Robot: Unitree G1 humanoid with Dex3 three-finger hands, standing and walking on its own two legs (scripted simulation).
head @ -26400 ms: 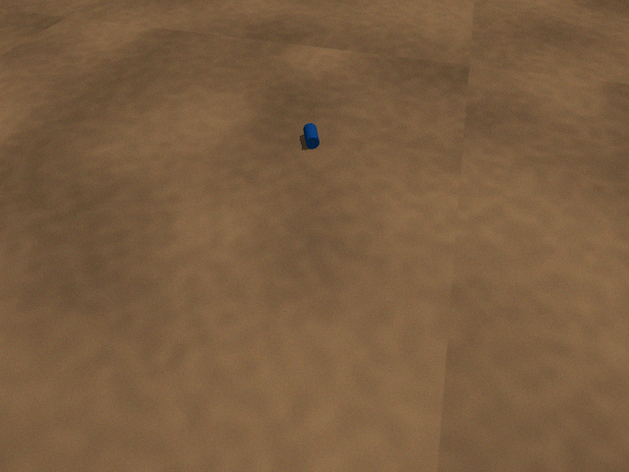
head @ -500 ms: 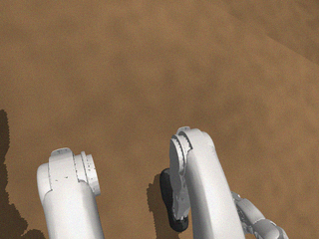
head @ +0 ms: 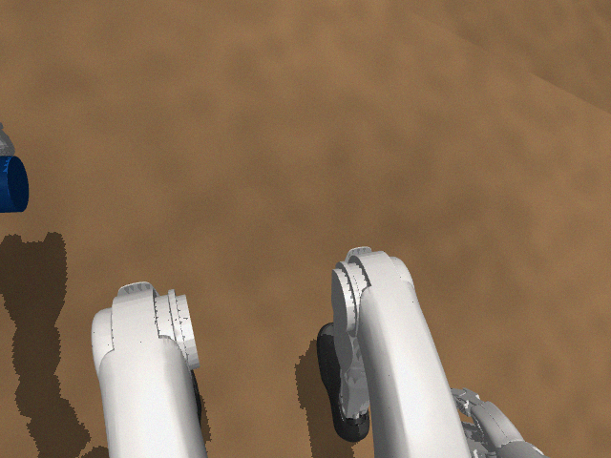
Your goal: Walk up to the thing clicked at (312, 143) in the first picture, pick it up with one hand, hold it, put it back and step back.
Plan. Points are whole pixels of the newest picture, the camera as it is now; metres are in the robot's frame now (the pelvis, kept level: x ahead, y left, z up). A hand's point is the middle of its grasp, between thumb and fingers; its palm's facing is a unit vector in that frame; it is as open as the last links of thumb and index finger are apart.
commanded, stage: lift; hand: left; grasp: from above
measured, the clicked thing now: out of the picture +0.45 +0.39 -0.17
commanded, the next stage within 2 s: hold in 1.54 s
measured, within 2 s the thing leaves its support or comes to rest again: neither
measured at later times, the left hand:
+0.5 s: hand out of the picture +0.37 +0.36 +0.00, palm faces -0.47 -0.09 -0.88, open 9.6 cm
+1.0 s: hand out of the picture +0.31 +0.31 +0.22, palm faces -0.47 -0.13 -0.87, open 9.6 cm
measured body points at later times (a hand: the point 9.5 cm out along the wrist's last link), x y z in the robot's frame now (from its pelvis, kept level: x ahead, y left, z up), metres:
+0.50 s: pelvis -0.01 +0.00 +0.10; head +0.18 +0.08 +0.50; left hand +0.39 +0.36 +0.05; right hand +0.14 -0.27 -0.01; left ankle +0.08 +0.13 -0.30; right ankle +0.11 -0.15 -0.30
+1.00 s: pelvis +0.01 -0.01 +0.28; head +0.11 +0.03 +0.72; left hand +0.33 +0.31 +0.27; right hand +0.17 -0.25 +0.17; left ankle +0.08 +0.13 -0.30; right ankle +0.11 -0.15 -0.30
